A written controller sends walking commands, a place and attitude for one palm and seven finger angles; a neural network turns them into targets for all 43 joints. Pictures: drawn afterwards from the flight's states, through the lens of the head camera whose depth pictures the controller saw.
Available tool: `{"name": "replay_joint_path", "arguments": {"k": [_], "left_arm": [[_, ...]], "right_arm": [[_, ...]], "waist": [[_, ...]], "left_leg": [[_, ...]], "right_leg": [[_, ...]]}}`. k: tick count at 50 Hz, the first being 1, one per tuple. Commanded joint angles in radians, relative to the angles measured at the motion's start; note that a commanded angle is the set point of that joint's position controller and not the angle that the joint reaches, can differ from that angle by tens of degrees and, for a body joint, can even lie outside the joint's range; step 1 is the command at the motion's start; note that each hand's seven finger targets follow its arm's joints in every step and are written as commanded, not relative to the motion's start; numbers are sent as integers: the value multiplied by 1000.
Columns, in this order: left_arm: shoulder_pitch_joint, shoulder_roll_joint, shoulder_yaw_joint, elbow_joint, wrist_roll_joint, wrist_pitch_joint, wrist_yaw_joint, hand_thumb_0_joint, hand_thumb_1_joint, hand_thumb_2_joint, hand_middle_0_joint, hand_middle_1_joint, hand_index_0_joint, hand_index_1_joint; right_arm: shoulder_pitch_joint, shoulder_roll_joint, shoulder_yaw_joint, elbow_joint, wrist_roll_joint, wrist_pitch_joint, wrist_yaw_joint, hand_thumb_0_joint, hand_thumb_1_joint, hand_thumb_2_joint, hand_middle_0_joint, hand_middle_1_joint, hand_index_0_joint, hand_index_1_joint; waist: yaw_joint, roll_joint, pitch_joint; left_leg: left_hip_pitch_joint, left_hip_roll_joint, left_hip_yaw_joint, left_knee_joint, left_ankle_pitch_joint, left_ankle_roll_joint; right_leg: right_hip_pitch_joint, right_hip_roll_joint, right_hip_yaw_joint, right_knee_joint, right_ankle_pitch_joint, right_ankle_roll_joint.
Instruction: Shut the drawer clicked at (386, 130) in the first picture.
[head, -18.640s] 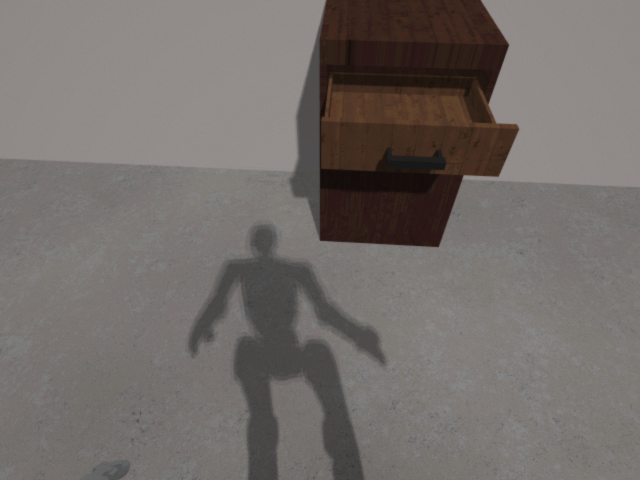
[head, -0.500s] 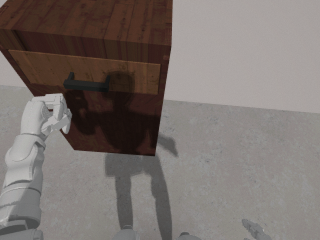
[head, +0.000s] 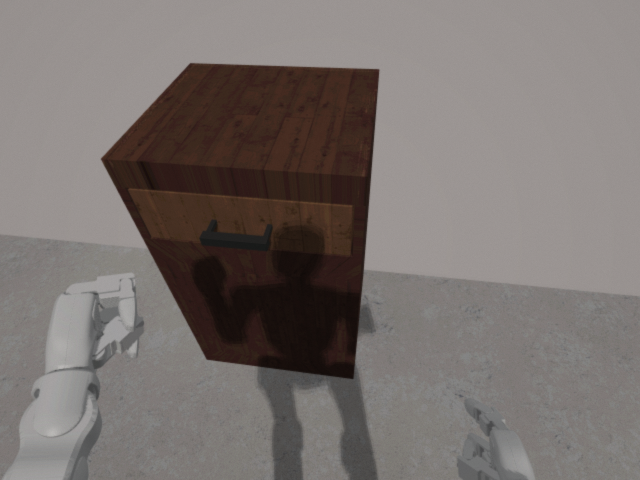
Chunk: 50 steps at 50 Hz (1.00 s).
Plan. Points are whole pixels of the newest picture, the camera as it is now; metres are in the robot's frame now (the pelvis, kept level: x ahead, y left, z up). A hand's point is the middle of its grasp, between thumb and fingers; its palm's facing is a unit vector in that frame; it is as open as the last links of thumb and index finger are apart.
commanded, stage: draw the hand back to the body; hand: left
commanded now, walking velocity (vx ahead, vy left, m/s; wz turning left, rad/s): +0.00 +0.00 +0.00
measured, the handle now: (237, 233) +0.58 +0.22 -0.08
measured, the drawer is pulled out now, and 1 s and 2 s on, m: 0.00 0.00 0.00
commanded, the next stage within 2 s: step back with the hand held close in 0.46 s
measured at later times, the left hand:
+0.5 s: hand (97, 383) +0.17 +0.21 +0.16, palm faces +0.39 -0.83 -0.39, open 3.3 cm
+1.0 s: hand (87, 389) +0.16 +0.21 +0.16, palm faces +0.25 -0.83 -0.50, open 3.3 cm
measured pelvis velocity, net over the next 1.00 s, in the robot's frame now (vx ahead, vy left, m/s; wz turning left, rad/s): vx -0.04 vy -0.02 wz -0.01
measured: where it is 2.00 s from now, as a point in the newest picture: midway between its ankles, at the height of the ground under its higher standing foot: outside the picture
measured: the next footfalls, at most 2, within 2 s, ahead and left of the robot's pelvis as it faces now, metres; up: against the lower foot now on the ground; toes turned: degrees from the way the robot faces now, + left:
none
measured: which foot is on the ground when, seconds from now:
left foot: down 0.00-1.00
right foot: down 0.00-1.00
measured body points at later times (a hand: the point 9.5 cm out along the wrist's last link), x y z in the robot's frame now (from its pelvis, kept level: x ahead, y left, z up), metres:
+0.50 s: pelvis -0.01 -0.03 +0.01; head -0.02 -0.07 +0.46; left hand +0.14 +0.25 +0.18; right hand +0.18 -0.25 -0.08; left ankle -0.02 +0.08 -0.73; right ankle -0.04 -0.11 -0.73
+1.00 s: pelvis -0.04 -0.02 +0.01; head +0.00 -0.02 +0.46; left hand +0.14 +0.26 +0.19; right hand +0.13 -0.27 -0.08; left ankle -0.02 +0.08 -0.73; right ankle -0.04 -0.11 -0.73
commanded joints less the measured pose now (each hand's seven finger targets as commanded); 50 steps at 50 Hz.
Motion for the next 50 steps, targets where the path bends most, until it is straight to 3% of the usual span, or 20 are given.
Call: {"name": "replay_joint_path", "arguments": {"k": [1, 3, 7, 12, 13, 14, 18, 21, 23, 27, 29, 30, 32, 34, 36, 38, 42, 43, 47, 50], "left_arm": [[-41, 176, 128, -311, -3, -62, 9, 0, 900, 900, -1400, -1600, -1400, -1600], [13, 215, 177, -369, -4, -71, 9, 0, 900, 900, -1400, -1600, -1400, -1600], [115, 207, 196, -522, -7, -93, 12, 0, 900, 900, -1400, -1600, -1400, -1600], [256, 201, 228, -593, -11, -112, 11, 0, 900, 900, -1400, -1600, -1400, -1600], [283, 199, 233, -583, -11, -115, 9, 0, 900, 900, -1400, -1600, -1400, -1600], [304, 187, 228, -595, -15, -120, 7, 0, 900, 900, -1400, -1600, -1400, -1600], [267, 141, 202, -470, -10, -123, 5, 0, 900, 900, -1400, -1600, -1400, -1600], [235, 160, 213, -488, -8, -139, 10, 0, 900, 900, -1400, -1600, -1400, -1600], [214, 199, 236, -538, -1, -154, 15, 0, 900, 900, -1400, -1600, -1400, -1600], [242, 200, 232, -598, 1, -161, 24, 0, 900, 900, -1400, -1600, -1400, -1600], [263, 182, 224, -565, -2, -155, 23, 0, 900, 900, -1400, -1600, -1400, -1600], [75, 348, 400, -672, 11, -215, 32, 0, 900, 900, -1400, -1600, -1400, -1600], [253, 227, 319, -457, 24, -221, 21, 0, 900, 900, -1400, -1600, -1400, -1600], [307, 178, 284, -413, 28, -231, 11, 0, 900, 900, -1400, -1600, -1400, -1600], [370, 154, 265, -420, 25, -235, 6, 0, 900, 900, -1400, -1600, -1400, -1600], [396, 155, 261, -466, 22, -236, 6, 0, 900, 900, -1400, -1600, -1400, -1600], [407, 233, 316, -620, 26, -240, 25, 0, 900, 900, -1400, -1600, -1400, -1600], [404, 264, 340, -644, 23, -239, 31, 0, 900, 900, -1400, -1600, -1400, -1600], [437, 265, 351, -682, 21, -237, 48, 0, 900, 900, -1400, -1600, -1400, -1600], [465, 248, 349, -644, 21, -237, 50, 0, 900, 900, -1400, -1600, -1400, -1600]], "right_arm": [[-111, -119, -61, -153, -8, -64, -2, 0, -900, -900, 200, 300, 200, 300], [-123, -119, -63, -145, -12, -78, 0, 0, -900, -900, 200, 300, 200, 300], [-123, -104, -65, -147, -14, -109, 9, 0, -900, -900, 200, 300, 200, 300], [-120, -102, -74, -139, -16, -142, 13, 0, -900, -900, 200, 300, 200, 300], [-125, -100, -77, -134, -14, -147, 12, 0, -900, -900, 200, 300, 200, 300], [-124, -99, -78, -135, -12, -148, 11, 0, -900, -900, 200, 300, 200, 300], [-117, -108, -88, -110, -13, -145, 2, 0, -900, -900, 200, 300, 200, 300], [-119, -107, -93, -116, -15, -147, -9, 0, -900, -900, 200, 300, 200, 300], [-124, -109, -91, -115, -20, -161, -13, 0, -900, -900, 200, 300, 200, 300], [-126, -98, -85, -116, -22, -189, -14, 0, -900, -900, 200, 300, 200, 300], [-130, -90, -85, -109, -21, -193, -14, 0, -900, -900, 200, 300, 200, 300], [-101, -126, -102, -127, -28, -168, -3, 0, -900, -900, 200, 300, 200, 300], [-95, -98, -107, -88, -30, -137, 3, 0, -900, -900, 200, 300, 200, 300], [-92, -103, -113, -95, -31, -114, 10, 0, -900, -900, 200, 300, 200, 300], [-96, -116, -123, -104, -26, -90, 15, 0, -900, -900, 200, 300, 200, 300], [-107, -123, -131, -118, -26, -75, 17, 0, -900, -900, 200, 300, 200, 300], [-115, -120, -133, -156, -23, -54, 11, 0, -900, -900, 200, 300, 200, 300], [-124, -122, -133, -161, -24, -52, 2, 0, -900, -900, 200, 300, 200, 300], [-105, -119, -134, -172, -24, -51, -7, 0, -900, -900, 200, 300, 200, 300], [-96, -117, -138, -162, -27, -51, -8, 0, -900, -900, 200, 300, 200, 300]], "waist": [[0, -25, -90], [13, -9, -86], [17, 28, -90], [24, 6, -45], [23, -19, -12], [21, -6, -1], [2, -92, 113], [8, -75, 65], [20, -36, -1], [29, 7, -55], [25, -20, 0], [-6, -69, 76], [-19, -193, 92], [-24, -164, 54], [-24, -75, -13], [-20, -30, -50], [-18, -84, -133], [-15, -69, -140], [-18, -1, -144], [-22, 12, -116]], "left_leg": [[151, 66, -82, -137, 332, -33], [157, 64, -72, -144, 341, -31], [181, 59, -64, -152, 377, -30], [168, 52, -45, -153, 327, -27], [160, 53, -44, -152, 305, -27], [156, 54, -42, -156, 279, -27], [132, 50, -36, -155, 181, -18], [147, 45, -34, -149, 147, -9], [174, 39, -30, -143, 177, -7], [189, 38, -26, -136, 245, -9], [171, 41, -26, -133, 250, -11], [91, 59, -50, -84, 184, 4], [77, 52, -39, -25, 174, -5], [69, 61, -33, -48, 216, -8], [97, 84, -35, -100, 317, 0], [104, 100, -46, -114, 411, 4], [85, 104, -53, -110, 476, 2], [87, 106, -56, -112, 479, 0], [51, 122, -88, -127, 513, -1], [4, 132, -107, -150, 438, 0]], "right_leg": [[53, -7, 22, -96, 299, -27], [77, -7, 28, -112, 315, -27], [101, -12, 28, -124, 346, -24], [96, -9, 31, -145, 345, -20], [79, -3, 33, -160, 331, -20], [77, -7, 35, -159, 310, -19], [-1, -7, 44, -204, 207, -9], [12, -19, 58, -204, 158, -6], [46, -25, 67, -200, 197, -8], [86, -33, 66, -172, 298, -10], [73, -31, 67, -179, 312, -9], [6, -108, 205, -252, 384, 3], [-2, -159, 210, -256, 503, 4], [45, -157, 164, -207, 612, 17], [82, -130, 119, -149, 618, 42], [98, -109, 98, -122, 604, 51], [154, -101, 92, -86, 654, 37], [145, -100, 96, -84, 648, 34], [142, -75, 84, -55, 570, 18], [123, -60, 82, -62, 469, 15]]}}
